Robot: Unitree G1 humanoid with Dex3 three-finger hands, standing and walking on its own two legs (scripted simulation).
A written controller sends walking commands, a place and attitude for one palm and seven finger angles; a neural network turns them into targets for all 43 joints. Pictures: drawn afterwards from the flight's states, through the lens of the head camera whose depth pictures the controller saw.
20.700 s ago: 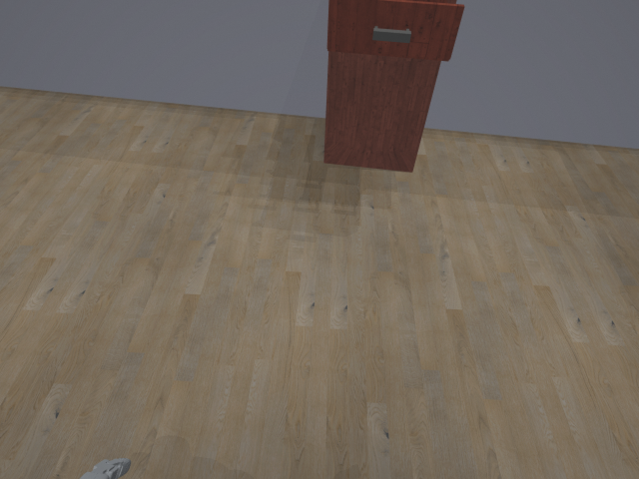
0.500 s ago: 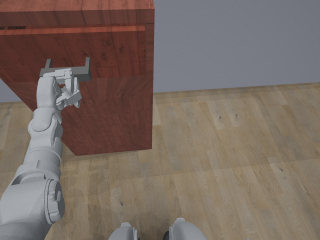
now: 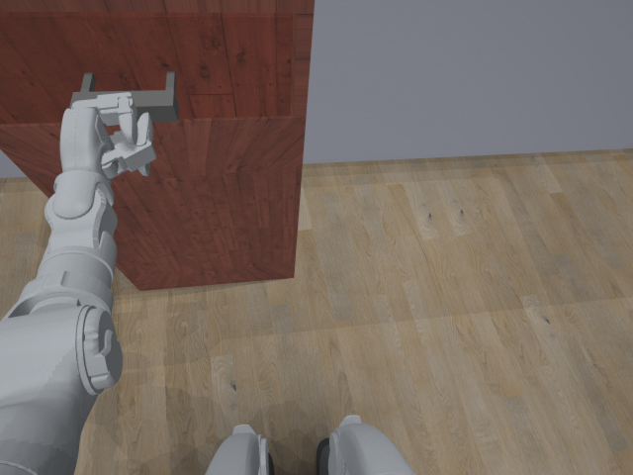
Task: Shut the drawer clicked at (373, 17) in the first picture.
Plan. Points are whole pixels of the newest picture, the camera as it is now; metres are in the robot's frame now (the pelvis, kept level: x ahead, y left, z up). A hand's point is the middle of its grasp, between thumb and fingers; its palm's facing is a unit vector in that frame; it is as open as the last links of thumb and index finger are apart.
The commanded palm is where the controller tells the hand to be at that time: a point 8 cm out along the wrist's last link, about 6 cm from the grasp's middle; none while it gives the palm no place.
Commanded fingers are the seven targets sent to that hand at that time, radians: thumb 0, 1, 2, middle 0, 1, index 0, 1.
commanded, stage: pull the fist back off the drawer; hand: left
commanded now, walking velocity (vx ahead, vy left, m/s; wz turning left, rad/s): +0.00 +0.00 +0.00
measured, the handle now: (129, 93) +0.58 +0.20 +0.08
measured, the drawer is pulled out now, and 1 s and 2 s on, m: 0.00 0.00 0.00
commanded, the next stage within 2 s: draw the hand back to the body in 0.72 s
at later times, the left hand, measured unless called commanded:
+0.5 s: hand (145, 144) +0.50 +0.17 +0.08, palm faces +0.06 -1.00 -0.03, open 3.1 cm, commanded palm +0.45 +0.22 +0.08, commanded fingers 0.00 0.90 0.90 -1.40 -1.60 -1.40 -1.60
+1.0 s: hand (129, 170) +0.45 +0.17 +0.10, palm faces +0.02 -1.00 -0.04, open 3.3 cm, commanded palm +0.40 +0.23 +0.11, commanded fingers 0.00 0.90 0.90 -1.40 -1.60 -1.40 -1.60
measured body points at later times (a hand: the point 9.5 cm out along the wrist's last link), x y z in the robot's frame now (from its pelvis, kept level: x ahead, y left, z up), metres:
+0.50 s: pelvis +0.01 +0.01 +0.01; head +0.11 +0.02 +0.45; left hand +0.49 +0.22 +0.08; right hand +0.00 -0.25 -0.10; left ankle +0.01 +0.09 -0.67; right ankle +0.02 -0.09 -0.67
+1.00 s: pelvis +0.04 +0.01 +0.03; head +0.11 +0.00 +0.47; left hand +0.44 +0.23 +0.10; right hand +0.13 -0.25 -0.09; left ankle +0.01 +0.09 -0.67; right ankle +0.02 -0.09 -0.67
